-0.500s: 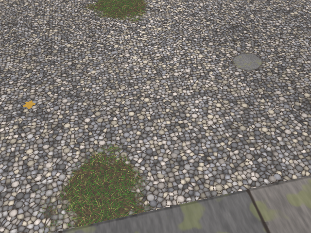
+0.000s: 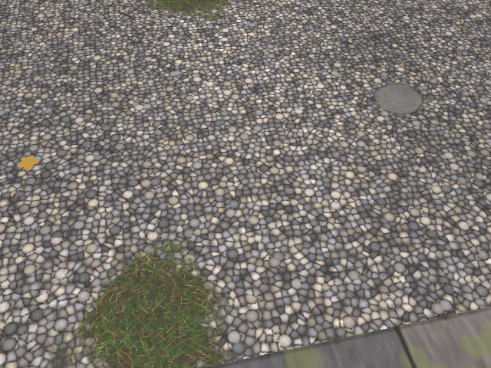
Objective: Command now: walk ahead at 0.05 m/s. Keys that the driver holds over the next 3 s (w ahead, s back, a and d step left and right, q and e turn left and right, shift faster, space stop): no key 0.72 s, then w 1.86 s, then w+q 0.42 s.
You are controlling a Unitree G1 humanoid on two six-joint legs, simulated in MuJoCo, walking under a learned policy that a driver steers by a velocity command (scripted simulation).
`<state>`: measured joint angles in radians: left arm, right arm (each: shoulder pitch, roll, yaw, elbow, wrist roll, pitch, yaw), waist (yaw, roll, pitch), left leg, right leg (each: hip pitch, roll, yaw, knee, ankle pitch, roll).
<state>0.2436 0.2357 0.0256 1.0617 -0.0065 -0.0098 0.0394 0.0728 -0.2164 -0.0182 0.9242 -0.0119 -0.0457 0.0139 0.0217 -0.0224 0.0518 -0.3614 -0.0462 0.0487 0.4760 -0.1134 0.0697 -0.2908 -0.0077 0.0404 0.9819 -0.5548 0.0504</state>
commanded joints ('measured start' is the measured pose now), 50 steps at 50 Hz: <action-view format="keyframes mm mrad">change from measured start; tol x16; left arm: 1 111 54 15 -2 4 21 22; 44 195 142 48 31 -25 -58 3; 50 -5 93 36 -72 -24 -81 -22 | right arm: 1 -45 -127 -22 -43 -16 -2 -12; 45 -12 -53 -26 67 42 -44 -15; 50 373 -170 -83 188 44 -61 -4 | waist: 1 25 137 -79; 11 -33 -90 18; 37 -20 14 -61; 45 14 -151 158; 50 -179 76 15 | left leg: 1 16 228 -256 -237 -29 135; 7 -114 167 -212 -254 -489 30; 12 160 68 -83 -83 -169 -15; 27 206 78 -83 -19 152 1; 36 213 80 -90 -24 144 -2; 41 18 35 -68 27 -527 23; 46 -195 63 -19 247 -307 31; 49 229 25 -1 30 -212 48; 50 409 143 -237 -92 -264 107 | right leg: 1 24 -36 0 -135 33 10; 6 215 -16 -41 -458 343 -40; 11 -79 -61 34 -646 98 -86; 21 53 -40 2 -583 411 -75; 36 69 -26 -21 -593 449 -70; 40 -1 -37 21 -616 -101 -142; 43 65 -182 237 -717 -230 -237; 45 123 -321 407 -776 -129 -303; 48 78 -256 253 -677 140 -239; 50 -190 -56 4 -306 432 -126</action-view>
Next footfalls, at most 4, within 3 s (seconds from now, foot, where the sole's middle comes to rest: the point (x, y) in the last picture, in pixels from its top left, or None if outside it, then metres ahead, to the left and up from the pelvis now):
0.14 right None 0.06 -0.14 -0.77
1.48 right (298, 347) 0.53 -0.12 -0.77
2.04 left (211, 252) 0.82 0.14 -0.77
2.58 right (283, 175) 1.15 -0.09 -0.77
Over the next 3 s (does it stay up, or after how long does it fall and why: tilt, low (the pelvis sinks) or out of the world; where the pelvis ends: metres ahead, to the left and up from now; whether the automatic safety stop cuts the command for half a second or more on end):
stays up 1.19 0.00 0.01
